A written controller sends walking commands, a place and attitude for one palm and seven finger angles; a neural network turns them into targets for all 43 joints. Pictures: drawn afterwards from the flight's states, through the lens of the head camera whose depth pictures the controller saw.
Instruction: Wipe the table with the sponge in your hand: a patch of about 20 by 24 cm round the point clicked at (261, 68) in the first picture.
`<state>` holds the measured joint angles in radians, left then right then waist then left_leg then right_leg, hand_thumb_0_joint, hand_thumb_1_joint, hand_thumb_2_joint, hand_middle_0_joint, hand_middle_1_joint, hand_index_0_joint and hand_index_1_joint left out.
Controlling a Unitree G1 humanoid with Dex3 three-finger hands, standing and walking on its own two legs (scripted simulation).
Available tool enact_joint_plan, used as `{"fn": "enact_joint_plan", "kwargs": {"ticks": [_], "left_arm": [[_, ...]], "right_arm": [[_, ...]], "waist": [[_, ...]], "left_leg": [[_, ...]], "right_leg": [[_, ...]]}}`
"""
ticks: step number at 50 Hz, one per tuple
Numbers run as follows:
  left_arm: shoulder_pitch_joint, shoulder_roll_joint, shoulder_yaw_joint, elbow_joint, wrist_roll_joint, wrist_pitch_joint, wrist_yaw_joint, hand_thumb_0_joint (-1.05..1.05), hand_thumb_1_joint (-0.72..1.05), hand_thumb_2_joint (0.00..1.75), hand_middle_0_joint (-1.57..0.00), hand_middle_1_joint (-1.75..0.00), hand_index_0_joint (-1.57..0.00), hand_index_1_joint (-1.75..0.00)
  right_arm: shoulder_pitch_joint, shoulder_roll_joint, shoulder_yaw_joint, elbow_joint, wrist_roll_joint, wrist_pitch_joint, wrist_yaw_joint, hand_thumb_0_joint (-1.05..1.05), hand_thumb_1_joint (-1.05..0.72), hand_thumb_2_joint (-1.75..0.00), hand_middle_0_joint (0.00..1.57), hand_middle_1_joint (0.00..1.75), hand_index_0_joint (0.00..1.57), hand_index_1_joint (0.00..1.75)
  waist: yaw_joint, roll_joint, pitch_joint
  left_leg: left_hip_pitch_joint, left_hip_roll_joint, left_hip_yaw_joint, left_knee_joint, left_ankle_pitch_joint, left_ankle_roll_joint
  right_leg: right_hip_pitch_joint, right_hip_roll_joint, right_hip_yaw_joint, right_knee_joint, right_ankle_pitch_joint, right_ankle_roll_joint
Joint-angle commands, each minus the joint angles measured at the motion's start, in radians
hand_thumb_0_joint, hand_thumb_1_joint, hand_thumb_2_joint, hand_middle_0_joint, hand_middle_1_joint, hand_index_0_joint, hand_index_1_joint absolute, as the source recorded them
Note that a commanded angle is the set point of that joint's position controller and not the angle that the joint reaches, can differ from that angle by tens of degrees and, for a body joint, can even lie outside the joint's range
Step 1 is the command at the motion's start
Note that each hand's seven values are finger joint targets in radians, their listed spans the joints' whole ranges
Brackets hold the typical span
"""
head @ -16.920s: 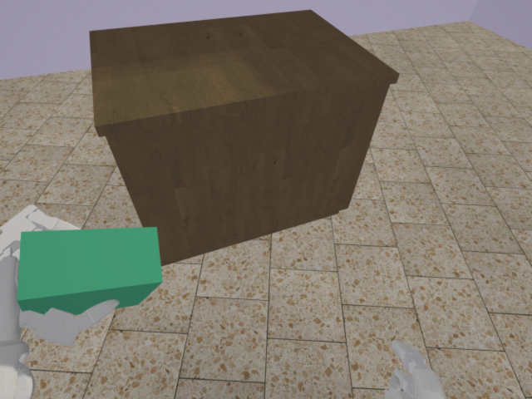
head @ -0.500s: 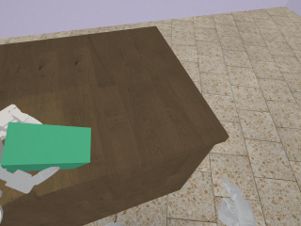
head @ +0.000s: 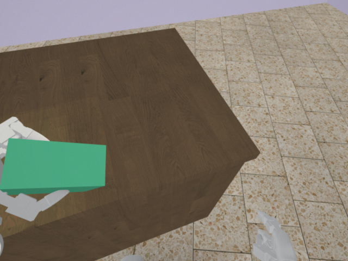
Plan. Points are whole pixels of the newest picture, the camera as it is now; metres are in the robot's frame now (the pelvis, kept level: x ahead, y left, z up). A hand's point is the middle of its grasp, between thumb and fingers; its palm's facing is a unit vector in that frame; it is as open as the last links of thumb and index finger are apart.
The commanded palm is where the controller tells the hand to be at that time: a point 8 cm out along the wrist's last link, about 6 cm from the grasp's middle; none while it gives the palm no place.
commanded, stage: shuffle to correct the standing spot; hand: left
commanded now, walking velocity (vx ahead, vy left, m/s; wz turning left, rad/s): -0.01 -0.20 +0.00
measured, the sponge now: (69, 170) +0.24 +0.20 +0.14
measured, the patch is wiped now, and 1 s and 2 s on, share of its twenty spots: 0.00 0.00 0.00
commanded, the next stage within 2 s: none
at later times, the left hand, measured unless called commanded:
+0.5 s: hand (33, 166) +0.23 +0.24 +0.17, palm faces +0.31 -0.84 -0.45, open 10.1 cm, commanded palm +0.17 +0.28 +0.19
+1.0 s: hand (35, 168) +0.23 +0.24 +0.17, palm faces +0.29 -0.83 -0.48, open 10.1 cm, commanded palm +0.16 +0.28 +0.19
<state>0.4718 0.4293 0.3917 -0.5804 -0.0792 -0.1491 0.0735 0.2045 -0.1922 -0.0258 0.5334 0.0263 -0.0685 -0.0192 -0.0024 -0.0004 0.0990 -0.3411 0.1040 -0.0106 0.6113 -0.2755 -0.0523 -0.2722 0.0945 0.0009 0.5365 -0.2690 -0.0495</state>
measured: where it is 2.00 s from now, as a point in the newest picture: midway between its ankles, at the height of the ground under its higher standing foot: outside the picture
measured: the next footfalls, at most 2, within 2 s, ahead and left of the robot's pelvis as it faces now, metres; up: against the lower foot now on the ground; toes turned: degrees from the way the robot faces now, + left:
none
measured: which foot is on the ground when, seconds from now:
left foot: down 0.00-1.00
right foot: down 0.00-1.00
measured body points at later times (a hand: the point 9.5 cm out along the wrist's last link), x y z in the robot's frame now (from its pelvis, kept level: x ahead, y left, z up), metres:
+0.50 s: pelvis +0.01 +0.00 +0.00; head +0.05 +0.01 +0.45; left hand +0.21 +0.28 +0.19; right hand +0.18 -0.23 -0.08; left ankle +0.03 +0.15 -0.73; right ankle +0.01 -0.09 -0.73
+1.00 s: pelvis +0.01 -0.01 +0.00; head +0.05 +0.01 +0.45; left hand +0.20 +0.28 +0.19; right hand +0.17 -0.25 -0.08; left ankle +0.03 +0.15 -0.73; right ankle +0.01 -0.09 -0.73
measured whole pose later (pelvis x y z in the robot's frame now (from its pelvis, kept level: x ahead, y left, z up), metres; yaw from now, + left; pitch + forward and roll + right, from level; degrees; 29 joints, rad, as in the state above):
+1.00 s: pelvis +0.01 -0.01 +0.00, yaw +1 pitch +1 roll -2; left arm 0.52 0.45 0.41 -0.59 -0.09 -0.14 0.08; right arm 0.22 -0.21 -0.03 0.55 0.03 -0.05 -0.02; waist -0.02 0.00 0.08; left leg -0.34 0.11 -0.02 0.62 -0.29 -0.06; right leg -0.27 0.10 -0.01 0.55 -0.29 -0.06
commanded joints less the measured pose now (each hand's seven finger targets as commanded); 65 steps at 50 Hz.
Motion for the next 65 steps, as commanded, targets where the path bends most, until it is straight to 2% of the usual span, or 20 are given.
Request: {"fn": "enact_joint_plan", "kwargs": {"ticks": [1, 5, 8, 12, 17, 20, 24, 25, 28, 32, 37, 39, 40, 41, 45, 53, 55, 59, 61, 65], "left_arm": [[0.009, 0.179, 0.152, -0.215, -0.018, -0.068, 0.02, 0.0, 0.1, 1.3, -1.2, -1.6, -1.2, -1.6], [0.03, 0.156, 0.139, -0.181, -0.025, -0.062, 0.021, 0.0, 0.1, 1.3, -1.2, -1.6, -1.2, -1.6], [0.017, 0.175, 0.155, -0.167, -0.027, -0.056, 0.021, 0.0, 0.1, 1.3, -1.2, -1.6, -1.2, -1.6], [-0.021, 0.161, 0.132, -0.18, -0.024, -0.056, 0.025, 0.0, 0.1, 1.3, -1.2, -1.6, -1.2, -1.6], [-0.045, 0.164, 0.122, -0.218, -0.01, -0.062, 0.029, 0.0, 0.1, 1.3, -1.2, -1.6, -1.2, -1.6], [-0.037, 0.152, 0.112, -0.204, -0.007, -0.062, 0.029, 0.0, 0.1, 1.3, -1.2, -1.6, -1.2, -1.6], [-0.008, 0.165, 0.132, -0.199, -0.013, -0.055, 0.024, 0.0, 0.1, 1.3, -1.2, -1.6, -1.2, -1.6], [-0.009, 0.144, 0.11, -0.19, -0.014, -0.058, 0.02, 0.0, 0.1, 1.3, -1.2, -1.6, -1.2, -1.6], [-0.02, 0.161, 0.13, -0.181, -0.02, -0.055, 0.012, 0.0, 0.1, 1.3, -1.2, -1.6, -1.2, -1.6], [-0.032, 0.172, 0.141, -0.199, -0.022, -0.054, 0.015, 0.0, 0.1, 1.3, -1.2, -1.6, -1.2, -1.6], [-0.02, 0.173, 0.142, -0.216, -0.026, -0.052, 0.023, 0.0, 0.1, 1.3, -1.2, -1.6, -1.2, -1.6], [0.006, 0.194, 0.158, -0.231, -0.024, -0.052, 0.031, 0.0, 0.1, 1.3, -1.2, -1.6, -1.2, -1.6], [0.013, 0.171, 0.143, -0.222, -0.024, -0.054, 0.031, 0.0, 0.1, 1.3, -1.2, -1.6, -1.2, -1.6], [0.006, 0.186, 0.157, -0.227, -0.023, -0.053, 0.029, 0.0, 0.1, 1.3, -1.2, -1.6, -1.2, -1.6], [0.018, 0.167, 0.145, -0.201, -0.021, -0.053, 0.031, 0.0, 0.1, 1.3, -1.2, -1.6, -1.2, -1.6], [0.016, 0.173, 0.142, -0.184, -0.021, -0.048, 0.029, 0.0, 0.1, 1.3, -1.2, -1.6, -1.2, -1.6], [0.002, 0.153, 0.119, -0.198, -0.02, -0.053, 0.033, 0.0, 0.1, 1.3, -1.2, -1.6, -1.2, -1.6], [-0.017, 0.177, 0.134, -0.221, -0.013, -0.056, 0.04, 0.0, 0.1, 1.3, -1.2, -1.6, -1.2, -1.6], [-0.035, 0.169, 0.13, -0.208, -0.01, -0.058, 0.037, 0.0, 0.1, 1.3, -1.2, -1.6, -1.2, -1.6], [-0.024, 0.145, 0.115, -0.183, -0.011, -0.057, 0.031, 0.0, 0.1, 1.3, -1.2, -1.6, -1.2, -1.6]], "right_arm": [[-0.051, -0.136, -0.058, -0.154, -0.001, -0.052, -0.006, 0.0, -0.9, -0.9, 0.2, 0.3, 0.2, 0.3], [-0.047, -0.131, -0.048, -0.139, -0.001, -0.044, -0.01, 0.0, -0.9, -0.9, 0.2, 0.3, 0.2, 0.3], [-0.044, -0.131, -0.055, -0.142, 0.001, -0.045, -0.012, 0.0, -0.9, -0.9, 0.2, 0.3, 0.2, 0.3], [-0.054, -0.134, -0.05, -0.14, 0.0, -0.049, -0.016, 0.0, -0.9, -0.9, 0.2, 0.3, 0.2, 0.3], [-0.06, -0.137, -0.049, -0.144, -0.003, -0.057, -0.016, 0.0, -0.9, -0.9, 0.2, 0.3, 0.2, 0.3], [-0.057, -0.135, -0.044, -0.137, -0.002, -0.055, -0.012, 0.0, -0.9, -0.9, 0.2, 0.3, 0.2, 0.3], [-0.053, -0.135, -0.054, -0.145, 0.005, -0.051, -0.005, 0.0, -0.9, -0.9, 0.2, 0.3, 0.2, 0.3], [-0.047, -0.135, -0.049, -0.142, -0.001, -0.044, -0.004, 0.0, -0.9, -0.9, 0.2, 0.3, 0.2, 0.3], [-0.049, -0.134, -0.057, -0.153, 0.002, -0.036, 0.0, 0.0, -0.9, -0.9, 0.2, 0.3, 0.2, 0.3], [-0.059, -0.132, -0.053, -0.156, -0.001, -0.034, -0.004, 0.0, -0.9, -0.9, 0.2, 0.3, 0.2, 0.3], [-0.057, -0.131, -0.055, -0.156, 0.001, -0.035, -0.005, 0.0, -0.9, -0.9, 0.2, 0.3, 0.2, 0.3], [-0.071, -0.128, -0.048, -0.154, 0.006, -0.036, -0.008, 0.0, -0.9, -0.9, 0.2, 0.3, 0.2, 0.3], [-0.064, -0.129, -0.044, -0.148, -0.001, -0.033, -0.01, 0.0, -0.9, -0.9, 0.2, 0.3, 0.2, 0.3], [-0.064, -0.132, -0.053, -0.155, 0.0, -0.035, -0.011, 0.0, -0.9, -0.9, 0.2, 0.3, 0.2, 0.3], [-0.057, -0.134, -0.047, -0.139, 0.0, -0.036, -0.011, 0.0, -0.9, -0.9, 0.2, 0.3, 0.2, 0.3], [-0.051, -0.135, -0.055, -0.143, 0.001, -0.041, -0.01, 0.0, -0.9, -0.9, 0.2, 0.3, 0.2, 0.3], [-0.058, -0.134, -0.045, -0.135, 0.001, -0.041, -0.011, 0.0, -0.9, -0.9, 0.2, 0.3, 0.2, 0.3], [-0.076, -0.132, -0.042, -0.144, 0.004, -0.05, -0.013, 0.0, -0.9, -0.9, 0.2, 0.3, 0.2, 0.3], [-0.064, -0.136, -0.045, -0.145, -0.002, -0.049, -0.013, 0.0, -0.9, -0.9, 0.2, 0.3, 0.2, 0.3], [-0.055, -0.135, -0.04, -0.142, -0.003, -0.042, -0.008, 0.0, -0.9, -0.9, 0.2, 0.3, 0.2, 0.3]], "waist": [[0.005, 0.083, -0.222], [-0.007, 0.033, -0.194], [-0.007, 0.005, -0.178], [-0.005, 0.046, -0.161], [0.006, 0.132, -0.193], [0.005, 0.137, -0.2], [0.001, 0.099, -0.221], [-0.002, 0.091, -0.218], [0.0, 0.058, -0.198], [0.0, 0.059, -0.203], [-0.005, 0.045, -0.206], [-0.004, 0.063, -0.213], [-0.006, 0.076, -0.21], [0.0, 0.072, -0.208], [-0.005, 0.076, -0.207], [-0.002, 0.039, -0.19], [-0.007, 0.071, -0.179], [-0.003, 0.138, -0.161], [0.001, 0.143, -0.167], [0.001, 0.12, -0.19]], "left_leg": [[0.139, 0.063, -0.049, -0.053, 0.173, 0.087], [0.121, 0.034, -0.023, -0.031, 0.1, 0.081], [0.116, 0.019, -0.012, -0.017, 0.023, 0.077], [0.121, 0.037, -0.04, -0.067, 0.011, 0.088], [0.141, 0.099, -0.099, -0.129, 0.157, 0.108], [0.152, 0.1, -0.079, -0.111, 0.205, 0.104], [0.184, 0.08, -0.052, -0.054, 0.264, 0.087], [0.167, 0.081, -0.045, -0.049, 0.24, 0.088], [0.144, 0.08, -0.037, -0.031, 0.167, 0.081], [0.14, 0.073, -0.036, -0.035, 0.131, 0.087], [0.139, 0.038, -0.027, -0.012, 0.092, 0.082], [0.17, 0.046, -0.038, -0.031, 0.122, 0.088], [0.152, 0.058, -0.044, -0.043, 0.137, 0.094], [0.144, 0.066, -0.055, -0.048, 0.139, 0.094], [0.138, 0.066, -0.053, -0.051, 0.167, 0.094], [0.122, 0.052, -0.045, -0.042, 0.1, 0.088], [0.127, 0.053, -0.054, -0.076, 0.072, 0.092], [0.123, 0.08, -0.091, -0.142, 0.041, 0.1], [0.092, 0.105, -0.101, -0.157, 0.012, 0.106], [0.128, 0.114, -0.076, -0.117, 0.112, 0.103]], "right_leg": [[0.011, -0.141, 0.072, -0.088, 0.214, -0.005], [-0.018, -0.159, 0.091, -0.113, 0.193, -0.023], [-0.039, -0.176, 0.125, -0.137, 0.151, -0.029], [-0.049, -0.156, 0.103, -0.126, 0.105, -0.015], [0.009, -0.114, 0.04, -0.074, 0.153, 0.025], [0.018, -0.11, 0.03, -0.082, 0.183, 0.022], [0.014, -0.13, 0.065, -0.086, 0.267, -0.002], [0.01, -0.127, 0.055, -0.081, 0.253, -0.002], [-0.019, -0.14, 0.093, -0.082, 0.237, -0.009], [-0.023, -0.142, 0.092, -0.086, 0.212, -0.007], [-0.028, -0.171, 0.125, -0.1, 0.207, -0.029], [-0.041, -0.167, 0.114, -0.093, 0.209, -0.025], [-0.029, -0.154, 0.088, -0.085, 0.203, -0.014], [-0.023, -0.148, 0.087, -0.083, 0.197, -0.004], [-0.007, -0.144, 0.074, -0.087, 0.217, -0.006], [-0.012, -0.163, 0.096, -0.114, 0.193, -0.009], [-0.03, -0.153, 0.08, -0.109, 0.155, -0.011], [-0.031, -0.127, 0.061, -0.096, 0.112, 0.009], [-0.004, -0.111, 0.041, -0.085, 0.089, 0.026], [-0.005, -0.102, 0.032, -0.079, 0.155, 0.025]]}}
